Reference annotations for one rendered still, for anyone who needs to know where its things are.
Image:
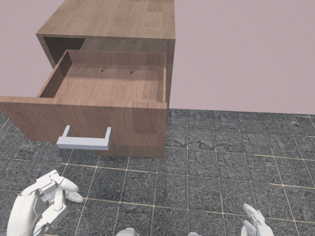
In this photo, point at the cabinet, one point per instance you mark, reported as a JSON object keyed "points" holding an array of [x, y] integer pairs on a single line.
{"points": [[146, 26]]}

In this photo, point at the robot right hand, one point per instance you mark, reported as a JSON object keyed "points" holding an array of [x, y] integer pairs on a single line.
{"points": [[257, 220]]}

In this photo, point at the robot left hand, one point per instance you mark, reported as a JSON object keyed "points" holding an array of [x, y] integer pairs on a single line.
{"points": [[28, 208]]}

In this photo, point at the drawer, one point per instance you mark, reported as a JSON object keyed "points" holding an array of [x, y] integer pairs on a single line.
{"points": [[93, 90]]}

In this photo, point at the handle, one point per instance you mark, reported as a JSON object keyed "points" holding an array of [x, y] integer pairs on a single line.
{"points": [[84, 143]]}

